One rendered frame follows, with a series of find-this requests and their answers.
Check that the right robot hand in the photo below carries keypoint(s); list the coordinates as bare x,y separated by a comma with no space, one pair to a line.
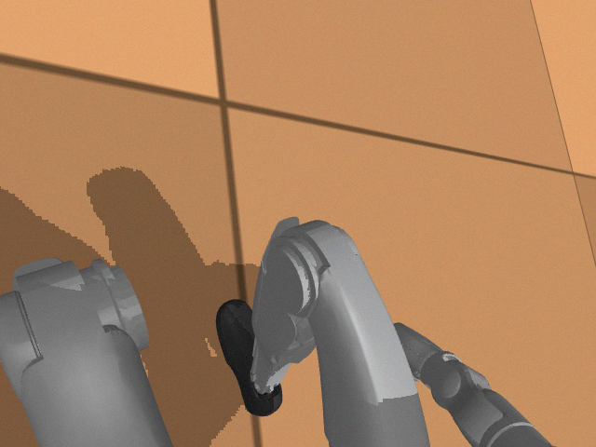
417,348

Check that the right robot arm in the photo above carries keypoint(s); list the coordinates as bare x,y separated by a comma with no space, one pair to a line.
484,417

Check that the right robot foot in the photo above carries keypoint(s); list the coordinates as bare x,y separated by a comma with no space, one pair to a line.
236,336

